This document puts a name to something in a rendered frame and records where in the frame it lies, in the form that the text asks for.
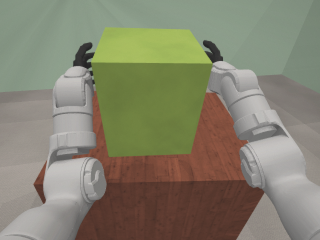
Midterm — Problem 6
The robot right forearm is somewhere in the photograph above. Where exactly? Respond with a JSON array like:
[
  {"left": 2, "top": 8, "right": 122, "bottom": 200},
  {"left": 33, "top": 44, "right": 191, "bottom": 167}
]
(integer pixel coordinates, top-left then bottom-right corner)
[{"left": 208, "top": 61, "right": 307, "bottom": 174}]

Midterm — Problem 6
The robot left upper arm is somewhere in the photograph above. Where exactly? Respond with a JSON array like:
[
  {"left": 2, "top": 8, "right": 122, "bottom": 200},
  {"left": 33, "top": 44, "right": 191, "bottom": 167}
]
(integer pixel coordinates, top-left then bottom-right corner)
[{"left": 0, "top": 157, "right": 107, "bottom": 240}]

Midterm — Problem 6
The robot right upper arm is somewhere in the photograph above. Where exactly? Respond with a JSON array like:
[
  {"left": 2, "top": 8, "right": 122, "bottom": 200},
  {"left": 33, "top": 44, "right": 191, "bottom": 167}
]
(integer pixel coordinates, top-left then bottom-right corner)
[{"left": 239, "top": 134, "right": 320, "bottom": 240}]

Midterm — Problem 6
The pedestal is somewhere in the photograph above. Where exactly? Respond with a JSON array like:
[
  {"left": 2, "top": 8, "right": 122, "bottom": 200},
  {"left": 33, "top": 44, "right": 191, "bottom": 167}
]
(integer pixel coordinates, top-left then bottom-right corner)
[{"left": 33, "top": 91, "right": 265, "bottom": 240}]

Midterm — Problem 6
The robot left forearm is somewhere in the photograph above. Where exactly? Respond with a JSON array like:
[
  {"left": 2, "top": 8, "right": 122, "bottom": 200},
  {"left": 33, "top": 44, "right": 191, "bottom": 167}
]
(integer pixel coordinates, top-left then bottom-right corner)
[{"left": 43, "top": 66, "right": 97, "bottom": 198}]

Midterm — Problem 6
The carton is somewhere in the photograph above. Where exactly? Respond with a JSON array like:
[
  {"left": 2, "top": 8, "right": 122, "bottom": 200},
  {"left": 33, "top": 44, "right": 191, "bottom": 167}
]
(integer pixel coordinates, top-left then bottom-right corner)
[{"left": 91, "top": 27, "right": 213, "bottom": 157}]

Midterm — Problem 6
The robot left hand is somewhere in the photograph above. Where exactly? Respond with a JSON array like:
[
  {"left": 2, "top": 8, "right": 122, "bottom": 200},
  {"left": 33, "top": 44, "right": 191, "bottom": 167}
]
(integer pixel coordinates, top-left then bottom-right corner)
[{"left": 73, "top": 42, "right": 95, "bottom": 85}]

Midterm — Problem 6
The robot right hand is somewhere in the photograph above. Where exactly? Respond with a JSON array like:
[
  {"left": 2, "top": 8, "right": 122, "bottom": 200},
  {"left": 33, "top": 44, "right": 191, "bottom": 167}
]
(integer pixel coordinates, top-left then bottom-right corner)
[{"left": 203, "top": 40, "right": 223, "bottom": 63}]

